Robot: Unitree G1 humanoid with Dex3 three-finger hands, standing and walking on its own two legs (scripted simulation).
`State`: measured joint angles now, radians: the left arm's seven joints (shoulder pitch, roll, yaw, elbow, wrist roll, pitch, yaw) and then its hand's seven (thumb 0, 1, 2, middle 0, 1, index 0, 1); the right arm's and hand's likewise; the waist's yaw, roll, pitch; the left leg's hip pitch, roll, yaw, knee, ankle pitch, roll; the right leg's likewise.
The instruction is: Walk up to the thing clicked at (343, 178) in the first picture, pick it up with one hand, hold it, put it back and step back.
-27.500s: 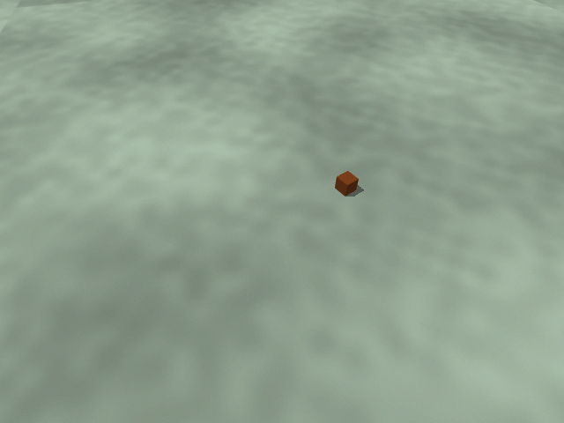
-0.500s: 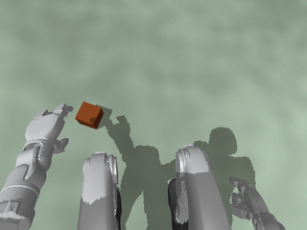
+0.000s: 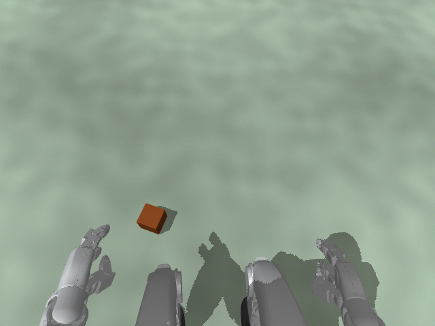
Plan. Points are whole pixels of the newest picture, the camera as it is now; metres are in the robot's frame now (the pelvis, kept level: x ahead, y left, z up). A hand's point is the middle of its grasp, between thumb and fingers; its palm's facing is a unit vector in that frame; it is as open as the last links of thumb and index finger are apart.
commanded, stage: home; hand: left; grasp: from above
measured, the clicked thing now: (152, 218) +0.50 +0.21 -0.55
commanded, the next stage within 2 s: none
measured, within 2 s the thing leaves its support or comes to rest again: neither
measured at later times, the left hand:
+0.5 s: hand (73, 286) +0.21 +0.18 +0.08, palm faces +0.08 -0.97 -0.21, open 7.4 cm
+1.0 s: hand (71, 289) +0.21 +0.19 +0.08, palm faces +0.07 -0.98 -0.21, open 7.5 cm
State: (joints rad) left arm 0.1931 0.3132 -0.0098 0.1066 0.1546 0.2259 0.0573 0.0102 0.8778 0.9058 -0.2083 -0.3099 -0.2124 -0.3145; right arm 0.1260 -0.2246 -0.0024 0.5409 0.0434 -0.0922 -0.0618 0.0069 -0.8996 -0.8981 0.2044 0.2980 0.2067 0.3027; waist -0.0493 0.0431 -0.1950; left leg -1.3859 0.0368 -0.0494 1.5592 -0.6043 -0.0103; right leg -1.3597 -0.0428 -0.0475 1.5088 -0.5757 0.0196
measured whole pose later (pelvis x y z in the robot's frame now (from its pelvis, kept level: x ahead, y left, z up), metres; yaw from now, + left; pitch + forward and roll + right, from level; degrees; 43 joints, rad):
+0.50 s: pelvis +0.05 +0.00 +0.12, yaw +2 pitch +10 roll -2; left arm 0.52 0.22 0.04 -0.15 -0.06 0.48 0.03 0.01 0.90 0.90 -0.20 -0.30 -0.20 -0.30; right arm 0.30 -0.23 0.04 0.51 0.02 -0.23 -0.19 0.01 -0.90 -0.90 0.20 0.30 0.21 0.30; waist -0.05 0.06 -0.19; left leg -0.71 0.04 -0.05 1.01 -0.49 -0.02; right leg -0.67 -0.03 -0.08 0.95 -0.46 0.02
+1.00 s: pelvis +0.05 +0.00 +0.12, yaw +2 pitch +9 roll -2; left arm 0.49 0.23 0.03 -0.11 -0.05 0.45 0.02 0.01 0.87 0.88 -0.19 -0.29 -0.20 -0.30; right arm 0.30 -0.22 0.04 0.55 0.01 -0.24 -0.18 0.01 -0.90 -0.90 0.21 0.30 0.21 0.30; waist -0.04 0.05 -0.15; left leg -0.68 0.04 -0.04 1.00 -0.48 -0.01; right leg -0.64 -0.03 -0.07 0.93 -0.45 0.02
